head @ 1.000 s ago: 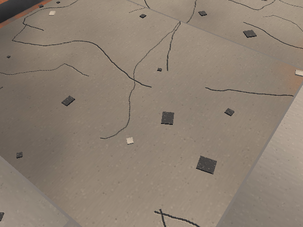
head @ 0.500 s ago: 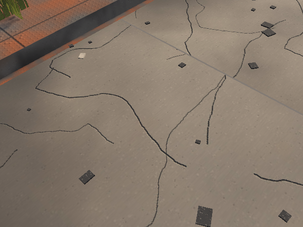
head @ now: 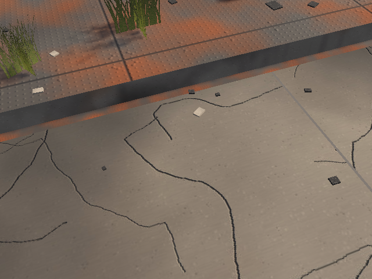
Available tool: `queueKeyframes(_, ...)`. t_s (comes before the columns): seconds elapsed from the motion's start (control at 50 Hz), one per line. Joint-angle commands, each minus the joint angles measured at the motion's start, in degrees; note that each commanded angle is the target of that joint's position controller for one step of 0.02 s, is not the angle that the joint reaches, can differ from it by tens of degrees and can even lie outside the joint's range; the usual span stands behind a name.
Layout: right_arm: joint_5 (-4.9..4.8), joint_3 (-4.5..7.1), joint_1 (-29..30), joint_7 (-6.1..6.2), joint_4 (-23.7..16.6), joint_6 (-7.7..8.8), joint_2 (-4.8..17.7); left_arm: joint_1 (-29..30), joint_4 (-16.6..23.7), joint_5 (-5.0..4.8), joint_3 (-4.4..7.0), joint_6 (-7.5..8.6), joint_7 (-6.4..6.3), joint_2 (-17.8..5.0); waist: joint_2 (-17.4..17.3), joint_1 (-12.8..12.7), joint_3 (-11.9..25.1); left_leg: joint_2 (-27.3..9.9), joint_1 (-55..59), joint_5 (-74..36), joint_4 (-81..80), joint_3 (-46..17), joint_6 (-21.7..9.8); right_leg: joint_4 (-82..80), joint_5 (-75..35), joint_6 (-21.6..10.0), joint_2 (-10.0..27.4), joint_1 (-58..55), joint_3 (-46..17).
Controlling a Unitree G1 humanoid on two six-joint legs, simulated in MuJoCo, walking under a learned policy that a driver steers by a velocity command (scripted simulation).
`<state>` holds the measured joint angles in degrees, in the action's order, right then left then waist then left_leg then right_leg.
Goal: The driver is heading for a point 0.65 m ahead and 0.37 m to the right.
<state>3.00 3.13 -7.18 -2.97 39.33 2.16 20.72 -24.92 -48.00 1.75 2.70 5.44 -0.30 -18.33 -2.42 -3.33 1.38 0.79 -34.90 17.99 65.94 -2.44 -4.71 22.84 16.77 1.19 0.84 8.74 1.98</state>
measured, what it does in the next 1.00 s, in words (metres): walks ahead, turning right: left foot, then right foot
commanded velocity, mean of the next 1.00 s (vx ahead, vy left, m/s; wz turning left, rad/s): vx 0.84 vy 0.00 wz -0.60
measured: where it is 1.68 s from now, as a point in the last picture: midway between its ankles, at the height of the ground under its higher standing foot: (292, 173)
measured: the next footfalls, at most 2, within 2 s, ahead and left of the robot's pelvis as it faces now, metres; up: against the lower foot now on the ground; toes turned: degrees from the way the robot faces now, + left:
left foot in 0.18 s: +0.34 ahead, +0.11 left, +0.00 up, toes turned -5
right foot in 0.60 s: +0.72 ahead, -0.19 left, +0.00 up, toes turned -30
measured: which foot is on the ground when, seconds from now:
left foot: up 0.00-0.16, down 0.18-0.60, up 0.62-0.98, down 1.00-1.00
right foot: down 0.00-0.16, up 0.18-0.58, down 0.60-1.00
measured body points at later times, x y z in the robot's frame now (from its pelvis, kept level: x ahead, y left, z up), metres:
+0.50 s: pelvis +0.46 -0.04 -0.02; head +0.48 -0.06 +0.43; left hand +0.76 +0.12 -0.08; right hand +0.32 -0.30 -0.15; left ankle +0.31 +0.11 -0.74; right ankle +0.62 -0.20 -0.68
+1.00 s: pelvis +0.86 -0.23 -0.02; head +0.88 -0.26 +0.42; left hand +1.05 -0.01 -0.14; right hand +0.92 -0.56 -0.08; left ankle +1.08 -0.29 -0.73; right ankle +0.69 -0.17 -0.73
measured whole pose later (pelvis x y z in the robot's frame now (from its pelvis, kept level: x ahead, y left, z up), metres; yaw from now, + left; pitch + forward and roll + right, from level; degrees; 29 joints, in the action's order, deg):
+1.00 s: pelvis +0.86 -0.23 -0.02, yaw -42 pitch +1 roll +0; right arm 0.9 1.0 0.3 -1.6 35.7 7.8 14.6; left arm -23.1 -47.5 -0.5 3.3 1.6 -3.2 -15.4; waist -2.4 -5.1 -3.6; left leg 2.2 -31.3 -14.9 24.2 -0.3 -0.9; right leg 31.1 28.0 -6.8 -9.7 -0.4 -8.7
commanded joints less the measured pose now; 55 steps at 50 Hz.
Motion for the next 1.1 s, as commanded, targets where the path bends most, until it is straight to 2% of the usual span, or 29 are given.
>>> queueKeyframes(0.02,0.67,-2.21,6.5,-1.36,-8.4,1.04,-0.7,3.3,2.4,-1.2,0.5,1.34,0.43,-4.0,7.6,4.6,-6.0,-4.8,-6.9,-7.5,-16.3,0.3,2.0,-16.3,-8.1,-11.3,10.3,0.4,-15.3)
queueKeyframes(0.08,-0.9,-2.81,7.0,-2.16,-7.9,1.45,-0.5,3.4,2.2,-1.56,2.1,1.29,1.33,-9.3,7.6,5.2,-6.0,-1.1,16.4,-15.2,-26.7,4.9,2.4,-21.4,-19.4,-11.0,10.0,11.7,-11.8)
queueKeyframes(0.14,-0.3,-0.59,-5.1,0.5,-3.3,1.66,3.8,0.8,0.7,-1.85,2.51,1.12,1.69,-11.5,3.8,11.4,2.2,2.3,33.0,-10.5,-31.7,5.4,1.2,0.3,-44.6,-8.9,7.8,5.4,-7.2)
queueKeyframes(0.16,0.53,0.45,-13.8,1.73,-1.0,1.84,5.6,0.5,0.6,-1.92,2.47,1.07,1.58,-11.6,3.6,15.8,7.2,-0.6,45.4,-8.3,-31.6,3.3,0.8,15.3,-39.6,-8.1,5.3,11.8,-6.8)
queueKeyframes(0.18,2.0,1.8,-22.3,3.09,-0.2,2.23,10.5,0.1,1.8,-1.19,1.09,1.04,1.47,-5.5,-4.6,17.7,14.1,-14.7,55.6,11.5,-34.5,-11.6,0.0,36.8,-11.9,-7.4,0.7,21.2,-5.4)
queueKeyframes(0.2,2.69,2.19,-21.8,3.63,-1.4,2.06,13.8,-4.8,4.4,-3.08,0.04,0.46,1.08,0.2,-13.7,12.6,19.8,-28.4,57.2,27.6,-47.0,-39.0,-2.2,53.9,11.7,-7.5,-2.9,31.1,-7.2)
queueKeyframes(0.22,0.93,2.04,-16.7,3.74,-1.4,1.61,10.3,-1.1,4.7,-2.54,0.85,-0.31,0.82,-4.1,-9.5,11.1,13.8,-26.4,51.3,30.7,-52.3,-42.9,-4.1,57.7,5.1,-7.9,-0.8,36.8,-7.3)
queueKeyframes(0.26,-0.12,0.51,-10.1,3.33,-0.6,2.38,2.8,4.4,4.2,-1.27,0.72,-1.45,1.57,-3.4,-2.6,7.6,0.5,-20.8,38.2,11.7,-51.6,-23.5,-4.2,53.3,-1.6,-7.1,3.9,37.0,-6.0)
queueKeyframes(0.34,-1.96,-0.18,-11.3,2.92,3.4,4.45,-0.7,8.1,5.5,-0.27,0.38,-4.74,3.17,0.7,-3.5,2.9,-5.3,-17.8,30.6,-9.3,-56.2,-5.6,-2.4,49.5,-2.2,-5.4,6.9,36.4,-5.4)
queueKeyframes(0.4,-1.96,-0.35,-10.6,2.81,5.1,5.46,-1.9,16.1,9.6,-0.25,-0.21,-5.01,4.45,1.5,-2.8,1.5,-7.8,-14.8,29.6,-22.2,-58.6,6.6,-0.8,43.0,-10.6,-5.8,7.1,38.4,-3.2)
queueKeyframes(0.48,-2.07,0.42,-10.7,3.64,6.3,5.75,2.0,23.3,12.3,-0.49,-1.15,-4.62,6.34,1.1,0.7,1.3,-8.9,-11.7,27.6,-39.1,-61.1,17.9,1.4,22.3,-22.1,-9.2,2.3,23.6,6.1)
queueKeyframes(0.54,-1.69,1.93,-11.8,4.53,5.8,3.86,8.2,13.9,9.7,-0.83,0.15,-4.54,5.34,-3.0,-2.6,-4.6,-0.9,-13.9,36.7,-75.0,-43.1,18.4,2.3,20.6,-15.4,-12.0,-4.6,11.3,9.5)
queueKeyframes(0.58,-0.97,2.55,-8.4,4.63,4.1,1.74,9.9,-7.4,3.3,-0.58,2.95,-4.64,3.55,-8.2,-1.5,-14.1,9.4,-14.7,29.1,-71.4,-12.2,16.2,1.8,17.8,-8.0,-14.9,-7.4,-13.1,5.2)
queueKeyframes(0.6,-0.26,1.67,-9.8,3.55,4.9,1.67,5.4,-6.2,2.3,-0.95,4.43,-5.15,1.94,-11.1,6.2,-10.7,6.0,-6.4,15.6,-20.8,9.1,15.3,3.4,15.5,-2.8,-16.6,-4.0,-20.0,-2.3)
queueKeyframes(0.62,-0.4,-0.36,-15.5,2.97,-0.6,2.45,-1.3,0.7,4.9,0.33,5.52,-6.08,1.58,-18.2,19.9,-0.2,8.9,1.4,-7.0,12.8,31.3,10.2,6.9,10.4,-7.8,-25.4,9.0,-30.7,-31.5)
queueKeyframes(0.64,-0.68,-0.63,-10.1,3.17,-4.4,4.03,2.2,-0.2,7.3,-0.34,6.14,-6.41,1.4,-18.6,12.4,-4.1,16.0,0.6,-15.0,8.4,31.9,-1.1,6.0,-3.3,6.6,-29.2,13.3,-34.1,-47.8)
queueKeyframes(0.68,-0.8,-0.94,-6.0,3.33,-3.7,5.16,3.7,3.6,6.0,-0.73,4.72,-5.43,0.49,-12.5,-0.7,0.8,-0.3,-5.1,-13.0,1.0,19.1,-1.6,5.4,-9.4,0.0,-23.3,12.2,-14.9,-41.5)
queueKeyframes(0.72,0.22,-1.42,-8.9,3.53,-2.2,2.82,2.5,7.6,6.4,-1.24,3.17,-3.41,-0.07,-8.8,-3.3,6.0,-4.5,-7.9,-2.0,2.1,12.4,-0.8,7.2,-6.9,-31.2,-21.3,8.9,1.4,-28.9)
queueKeyframes(0.78,-0.14,-1.88,-7.1,3.1,-2.9,0.42,0.1,7.3,5.1,-1.63,2.46,-1.33,0.87,-7.5,-2.7,7.1,-4.4,-7.3,6.2,-0.5,-3.0,3.2,7.9,-6.5,-56.2,-17.5,2.2,9.9,-15.1)
queueKeyframes(0.8,-3.17,-0.91,-0.4,3.97,-5.3,3.01,0.5,10.9,7.3,-3.89,2.04,-0.28,-0.04,-4.3,-1.4,5.0,-3.4,-6.2,3.6,-4.5,-7.1,1.8,8.6,-5.6,-52.7,-16.5,1.8,9.4,-15.2)
queueKeyframes(0.86,-2.41,-2.17,7.7,3.04,-6.6,5.79,-4.0,4.2,4.6,-3.73,2.34,-1.8,-2.5,-5.8,0.3,-0.6,0.7,-0.2,9.2,-27.5,-30.9,5.5,7.7,-3.3,-44.8,-10.3,-3.0,5.7,-9.8)
queueKeyframes(0.9,-2.66,-1.71,11.2,1.77,-7.7,6.27,-3.9,-1.0,2.2,-2.91,2.09,-2.99,-3.14,-5.2,4.1,-3.1,1.0,2.9,12.4,-37.5,-37.2,5.6,6.4,-2.9,-38.3,-8.1,-1.5,3.1,-12.0)
queueKeyframes(0.94,-2.55,-0.4,9.8,1.24,-7.8,6.11,-1.2,-0.9,1.6,-2.44,1.93,-3.38,-3.41,-3.8,7.9,-1.3,0.9,3.5,14.6,-36.9,-39.7,3.3,4.5,1.5,-36.8,-6.5,-0.3,-0.7,-14.7)
queueKeyframes(0.98,-2.07,1.08,-0.2,1.4,-5.0,6.31,1.4,4.1,3.3,-1.98,2.47,-3.52,-3.48,-4.6,9.1,5.6,4.2,3.8,22.1,-36.5,-41.9,3.7,3.2,12.7,-44.1,-4.4,-0.5,-3.7,-14.6)
queueKeyframes(1.0,-1.71,1.56,-10.0,1.56,-2.4,6.59,2.3,8.6,5.2,-1.7,2.25,-3.55,-2.94,-4.1,8.2,11.3,8.2,-0.7,32.1,-45.8,-43.6,1.6,1.7,25.8,-38.9,-2.6,-2.7,-1.1,-13.0)
queueKeyframes(1.02,0.03,0.91,-13.9,1.54,-1.3,6.53,3.9,1.4,5.5,-0.48,0.92,-3.79,-2.21,1.3,-7.4,8.1,17.3,-17.2,51.2,-76.3,-33.8,-13.5,-7.0,51.5,13.6,0.9,-10.0,13.3,-11.5)
queueKeyframes(1.04,0.12,0.24,-15.3,1.09,-0.4,6.03,1.3,-12.2,2.3,-2.94,0.22,-3.8,-0.78,0.7,-11.8,5.0,29.3,-28.1,61.4,-68.8,-34.3,-35.4,-18.0,62.1,24.7,1.1,-11.5,20.9,-20.6)
queueKeyframes(1.06,-1.24,0.78,-9.8,1.39,-2.7,5.06,1.0,-7.8,1.6,-3.52,1.25,-4.59,-0.43,-4.8,-4.2,7.1,25.5,-25.8,55.0,-52.5,-38.7,-34.6,-17.6,64.7,19.8,1.7,-7.8,22.8,-20.6)
queueKeyframes(1.1,-2.41,-0.89,0.2,2.13,-3.6,2.99,-2.3,6.8,5.3,-2.47,2.19,-6.44,-1.34,-6.5,6.6,4.6,8.8,-18.2,32.5,-25.0,-45.9,-24.0,-11.5,58.2,12.8,2.2,-3.9,23.7,-12.6)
